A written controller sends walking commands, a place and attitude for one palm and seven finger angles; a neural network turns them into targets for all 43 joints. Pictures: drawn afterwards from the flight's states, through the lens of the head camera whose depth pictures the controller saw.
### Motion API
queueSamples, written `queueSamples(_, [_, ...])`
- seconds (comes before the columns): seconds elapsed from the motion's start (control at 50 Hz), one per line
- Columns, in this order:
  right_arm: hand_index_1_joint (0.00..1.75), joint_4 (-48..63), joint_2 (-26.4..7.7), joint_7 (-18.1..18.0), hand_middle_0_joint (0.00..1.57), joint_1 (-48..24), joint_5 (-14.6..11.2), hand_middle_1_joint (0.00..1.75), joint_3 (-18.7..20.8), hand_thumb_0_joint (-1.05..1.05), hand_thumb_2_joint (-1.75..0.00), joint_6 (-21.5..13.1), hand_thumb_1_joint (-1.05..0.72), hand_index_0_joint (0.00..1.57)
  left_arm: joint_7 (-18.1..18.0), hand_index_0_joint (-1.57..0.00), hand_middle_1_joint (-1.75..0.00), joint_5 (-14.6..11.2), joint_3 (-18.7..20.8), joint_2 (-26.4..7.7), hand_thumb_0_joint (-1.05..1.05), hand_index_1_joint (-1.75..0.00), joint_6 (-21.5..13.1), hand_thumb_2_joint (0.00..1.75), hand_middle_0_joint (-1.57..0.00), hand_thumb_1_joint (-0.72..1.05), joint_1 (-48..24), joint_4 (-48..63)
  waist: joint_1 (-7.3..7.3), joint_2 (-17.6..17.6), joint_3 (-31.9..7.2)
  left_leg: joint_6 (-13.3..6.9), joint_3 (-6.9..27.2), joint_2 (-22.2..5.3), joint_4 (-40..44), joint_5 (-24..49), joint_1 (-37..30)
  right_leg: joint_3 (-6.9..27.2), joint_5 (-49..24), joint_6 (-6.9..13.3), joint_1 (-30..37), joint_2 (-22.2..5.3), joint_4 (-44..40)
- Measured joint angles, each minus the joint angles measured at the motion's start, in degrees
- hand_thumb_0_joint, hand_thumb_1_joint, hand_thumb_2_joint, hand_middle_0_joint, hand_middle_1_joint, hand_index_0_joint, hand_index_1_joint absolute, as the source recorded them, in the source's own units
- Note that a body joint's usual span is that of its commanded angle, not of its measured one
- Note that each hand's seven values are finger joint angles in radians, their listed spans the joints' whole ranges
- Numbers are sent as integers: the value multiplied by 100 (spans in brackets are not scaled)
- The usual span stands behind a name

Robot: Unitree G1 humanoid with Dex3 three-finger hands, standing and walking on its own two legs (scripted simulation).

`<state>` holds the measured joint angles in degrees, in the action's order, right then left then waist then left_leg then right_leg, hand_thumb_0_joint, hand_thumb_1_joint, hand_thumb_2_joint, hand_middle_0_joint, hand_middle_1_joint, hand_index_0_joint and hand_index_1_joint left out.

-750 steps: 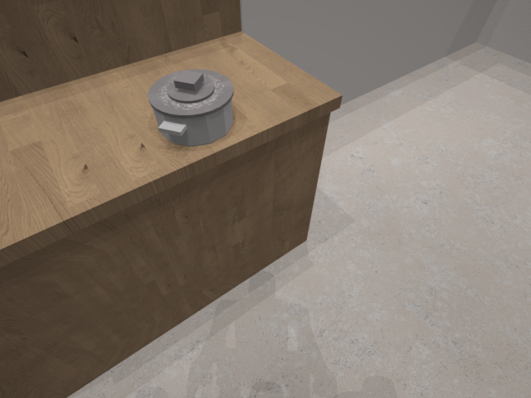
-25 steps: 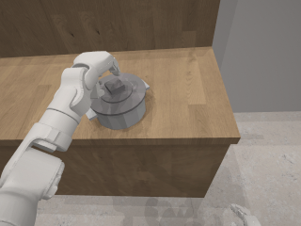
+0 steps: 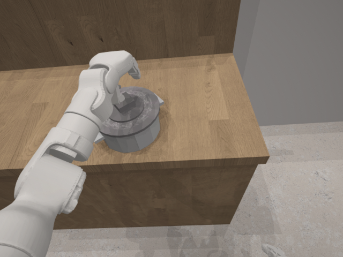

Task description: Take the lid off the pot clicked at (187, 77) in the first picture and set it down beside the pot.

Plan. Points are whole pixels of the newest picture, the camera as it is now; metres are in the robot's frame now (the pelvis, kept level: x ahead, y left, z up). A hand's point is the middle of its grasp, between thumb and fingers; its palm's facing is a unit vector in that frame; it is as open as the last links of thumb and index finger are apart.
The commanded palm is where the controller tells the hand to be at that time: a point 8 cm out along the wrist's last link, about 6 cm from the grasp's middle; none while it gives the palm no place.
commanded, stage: move the open hand above the knob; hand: left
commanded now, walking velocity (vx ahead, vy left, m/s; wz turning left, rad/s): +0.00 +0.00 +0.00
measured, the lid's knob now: (123, 102) +0.49 +0.12 +0.10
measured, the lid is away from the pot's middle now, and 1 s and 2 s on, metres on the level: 0.00 0.00 0.00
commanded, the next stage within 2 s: lower the open fingers around the knob in 0.44 s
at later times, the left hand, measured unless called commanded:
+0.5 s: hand (115, 90) +0.46 +0.12 +0.17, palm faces -0.24 -0.01 -0.97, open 9.9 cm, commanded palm +0.44 +0.13 +0.24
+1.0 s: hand (116, 101) +0.45 +0.12 +0.14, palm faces -0.31 -0.04 -0.95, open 9.9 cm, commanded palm +0.43 +0.13 +0.20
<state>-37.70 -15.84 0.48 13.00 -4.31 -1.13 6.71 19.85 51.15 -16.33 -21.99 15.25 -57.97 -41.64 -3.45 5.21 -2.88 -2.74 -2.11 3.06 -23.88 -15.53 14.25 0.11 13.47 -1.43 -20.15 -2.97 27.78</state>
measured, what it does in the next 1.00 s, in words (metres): stands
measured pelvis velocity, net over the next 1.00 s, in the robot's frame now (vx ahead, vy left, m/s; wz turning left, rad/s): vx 0.00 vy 0.00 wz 0.01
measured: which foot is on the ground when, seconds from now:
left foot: down 0.00-1.00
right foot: down 0.00-1.00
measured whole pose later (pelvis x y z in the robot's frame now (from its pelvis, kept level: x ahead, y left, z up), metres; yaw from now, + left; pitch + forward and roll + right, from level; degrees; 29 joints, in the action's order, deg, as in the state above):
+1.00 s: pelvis +0.00 +0.00 +0.00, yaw +0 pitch +5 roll +1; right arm -37.7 -16.0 -0.1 12.5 -4.4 -1.0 6.0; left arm 21.3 50.2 -17.7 -21.5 15.1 -55.3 -42.5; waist -3.3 4.2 -2.1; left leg -2.8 -1.7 3.1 -24.2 -15.5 13.9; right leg -0.3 13.3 -1.4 -19.4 -3.0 27.6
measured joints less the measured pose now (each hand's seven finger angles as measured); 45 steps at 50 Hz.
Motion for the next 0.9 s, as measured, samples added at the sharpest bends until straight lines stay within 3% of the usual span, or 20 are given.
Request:
queueSamples(0.28, [30, 43, 11, -65, 20, -238, -19, 30, -10, 1, -90, -29, -90, 20, 72, -87, -8, -74, -226, 11, 0, -9, 45, 150, -87, -31, 17, 132, 105, -73, 18, 3, 88, 22, -45, 12, 6, -88, 2, 5, 47, -32, 5])
queueSamples(0.58, [30, -11, 55, -81, 20, -177, -4, 30, -69, 1, -90, 19, -90, 20, 33, -87, -8, -66, -188, 77, 0, -9, 21, 150, -87, -31, -124, -113, 61, -61, 22, -2, 73, 27, -30, 14, 20, -71, 1, 2, 20, -34, 6])
queueSamples(0.7, [30, -17, 26, -57, 20, -66, 1, 30, -41, 1, -90, 3, -90, 20, 171, -87, -8, -76, -168, 58, 0, -9, 182, 151, -86, -31, -98, -216, 7, -36, 28, -7, 59, 24, -10, 15, 12, -56, 2, -1, 18, -30, -3])
queueSamples(0.9, [30, -4, -15, -73, 20, -4, 4, 30, 21, 1, -90, -74, -90, 20, 278, -87, -8, -101, -178, 51, 0, -9, 47, 151, -86, -31, 158, -47, 5, -73, 86, -8, 57, 14, -14, 6, -44, -54, -4, 0, 81, -18, -20])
